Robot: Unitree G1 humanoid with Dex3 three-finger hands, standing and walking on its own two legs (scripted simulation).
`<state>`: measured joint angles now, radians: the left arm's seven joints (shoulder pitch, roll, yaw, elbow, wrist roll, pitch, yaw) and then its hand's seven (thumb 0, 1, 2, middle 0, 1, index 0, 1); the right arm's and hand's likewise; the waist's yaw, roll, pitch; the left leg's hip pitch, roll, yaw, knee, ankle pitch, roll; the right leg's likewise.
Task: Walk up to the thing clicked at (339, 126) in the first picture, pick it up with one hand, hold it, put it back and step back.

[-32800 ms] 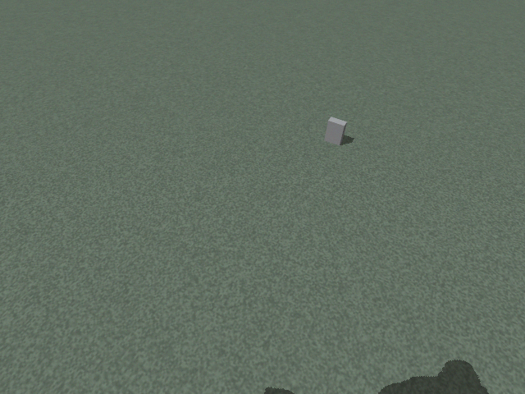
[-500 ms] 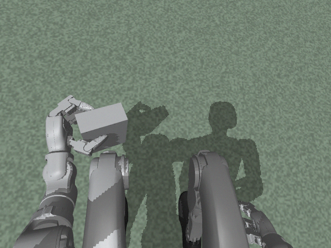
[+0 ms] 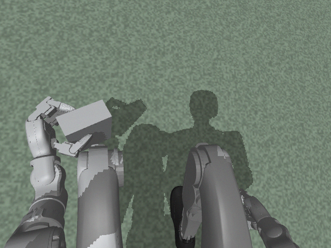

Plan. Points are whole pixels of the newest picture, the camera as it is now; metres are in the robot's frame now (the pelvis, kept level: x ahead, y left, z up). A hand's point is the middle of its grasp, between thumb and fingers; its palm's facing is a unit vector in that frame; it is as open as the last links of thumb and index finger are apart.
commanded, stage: crouch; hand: left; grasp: from the side
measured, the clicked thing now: (87, 129) +0.38 +0.19 -0.12
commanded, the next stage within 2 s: lower in 0.18 s
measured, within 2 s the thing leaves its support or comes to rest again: rests again in 1.68 s
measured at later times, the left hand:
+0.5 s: hand (72, 127) +0.38 +0.23 -0.14, palm faces +0.38 -0.92 -0.03, open 9.3 cm
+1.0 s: hand (72, 126) +0.40 +0.24 -0.19, palm faces +0.39 -0.92 -0.04, open 9.2 cm
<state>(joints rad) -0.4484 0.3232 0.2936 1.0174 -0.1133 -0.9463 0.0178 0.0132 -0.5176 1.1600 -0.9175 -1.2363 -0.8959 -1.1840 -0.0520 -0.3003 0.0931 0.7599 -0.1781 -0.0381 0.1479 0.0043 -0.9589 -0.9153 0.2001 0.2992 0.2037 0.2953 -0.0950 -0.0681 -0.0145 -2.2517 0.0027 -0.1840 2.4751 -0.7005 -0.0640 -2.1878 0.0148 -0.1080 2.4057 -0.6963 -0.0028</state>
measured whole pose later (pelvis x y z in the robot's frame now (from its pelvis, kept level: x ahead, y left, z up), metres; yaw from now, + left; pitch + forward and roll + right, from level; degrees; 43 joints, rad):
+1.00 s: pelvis -0.01 +0.02 -0.03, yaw -7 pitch +17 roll -14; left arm -0.52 0.59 0.41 1.33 0.00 -1.15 0.29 -0.01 -0.49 1.08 -0.94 -1.20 -0.92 -1.14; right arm -0.17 -0.31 0.34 0.71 -0.34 -0.05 0.25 0.00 -0.95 -0.91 0.20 0.30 0.20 0.30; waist -0.21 -0.20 0.20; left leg -2.23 0.00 -0.34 2.63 -0.71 -0.05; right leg -2.11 0.06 -0.22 2.43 -0.65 0.05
